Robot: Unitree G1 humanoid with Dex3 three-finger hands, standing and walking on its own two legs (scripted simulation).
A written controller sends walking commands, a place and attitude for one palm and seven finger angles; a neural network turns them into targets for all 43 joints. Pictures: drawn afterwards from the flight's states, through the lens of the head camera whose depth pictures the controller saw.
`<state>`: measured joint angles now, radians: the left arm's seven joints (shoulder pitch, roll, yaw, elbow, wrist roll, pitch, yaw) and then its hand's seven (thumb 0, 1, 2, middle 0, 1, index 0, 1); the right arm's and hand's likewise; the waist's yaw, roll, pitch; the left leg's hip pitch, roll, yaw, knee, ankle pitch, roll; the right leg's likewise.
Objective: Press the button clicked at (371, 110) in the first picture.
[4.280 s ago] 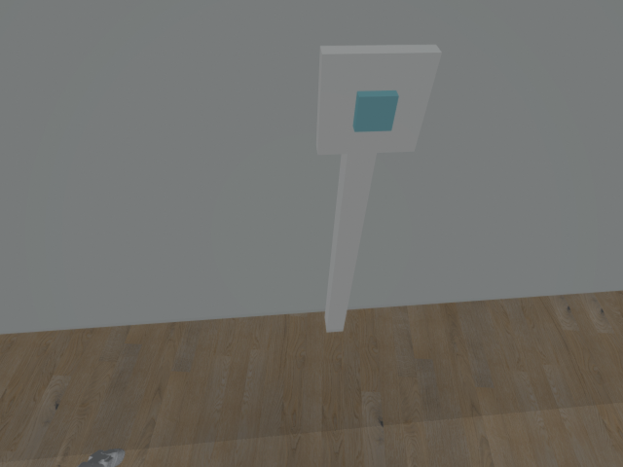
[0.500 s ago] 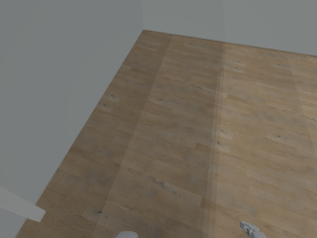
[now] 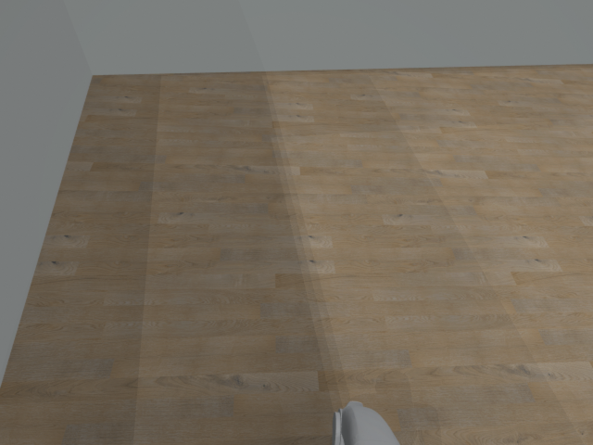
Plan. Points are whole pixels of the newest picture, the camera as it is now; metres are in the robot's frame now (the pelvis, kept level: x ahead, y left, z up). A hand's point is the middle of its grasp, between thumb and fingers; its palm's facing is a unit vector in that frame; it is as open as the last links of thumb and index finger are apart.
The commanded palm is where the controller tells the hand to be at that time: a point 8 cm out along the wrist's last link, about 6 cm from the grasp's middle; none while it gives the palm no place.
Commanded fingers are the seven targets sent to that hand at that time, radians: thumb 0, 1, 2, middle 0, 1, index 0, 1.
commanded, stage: walk to a spot facing it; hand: left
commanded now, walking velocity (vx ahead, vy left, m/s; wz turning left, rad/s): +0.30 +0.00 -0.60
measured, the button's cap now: out of the picture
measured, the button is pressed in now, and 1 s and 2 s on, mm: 0 0 0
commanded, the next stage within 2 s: turn to face it in 0.52 s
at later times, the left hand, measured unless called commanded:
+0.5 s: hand (233, 346) +0.29 +0.11 -0.15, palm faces -0.19 -0.95 -0.27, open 7.2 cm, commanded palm none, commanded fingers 0.00 0.90 0.90 -0.20 -0.30 -0.20 -0.30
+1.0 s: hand (244, 293) +0.41 +0.10 -0.19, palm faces -0.15 -0.98 -0.14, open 7.3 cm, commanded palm none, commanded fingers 0.00 0.90 0.90 -0.20 -0.30 -0.20 -0.30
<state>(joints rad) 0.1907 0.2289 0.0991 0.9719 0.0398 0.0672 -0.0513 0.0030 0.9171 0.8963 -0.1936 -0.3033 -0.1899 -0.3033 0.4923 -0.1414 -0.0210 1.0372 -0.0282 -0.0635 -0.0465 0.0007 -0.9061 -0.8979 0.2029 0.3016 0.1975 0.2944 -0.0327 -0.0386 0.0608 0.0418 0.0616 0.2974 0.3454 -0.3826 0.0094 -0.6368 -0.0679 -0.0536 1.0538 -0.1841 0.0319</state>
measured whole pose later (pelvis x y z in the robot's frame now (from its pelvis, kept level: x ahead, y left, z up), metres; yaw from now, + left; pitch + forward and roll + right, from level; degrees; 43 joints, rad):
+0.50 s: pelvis +0.20 -0.08 +0.00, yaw -15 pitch +0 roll +1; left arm 0.28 0.20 0.07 0.99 0.02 -0.06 0.00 -0.01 0.94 0.90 -0.20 -0.30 -0.20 -0.30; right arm 0.16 -0.17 -0.05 0.92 -0.04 -0.03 0.00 0.00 -0.91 -0.90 0.20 0.30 0.20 0.29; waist 0.00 0.02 0.01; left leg -0.67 0.18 0.01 1.15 -0.17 -0.08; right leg -0.17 0.11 -0.02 0.41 -0.25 -0.14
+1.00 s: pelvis +0.37 -0.05 +0.00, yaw -14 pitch -1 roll -2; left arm 0.29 0.14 0.05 1.04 0.02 0.01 0.03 0.00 0.91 0.90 -0.20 -0.30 -0.20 -0.30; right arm 0.19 -0.16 -0.03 0.98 -0.01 -0.02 -0.03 -0.03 -0.95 -0.90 0.21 0.30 0.20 0.30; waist 0.02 -0.03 0.07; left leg -0.29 -0.05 0.06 0.49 -0.18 0.11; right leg -0.44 -0.04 0.01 1.15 -0.42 0.05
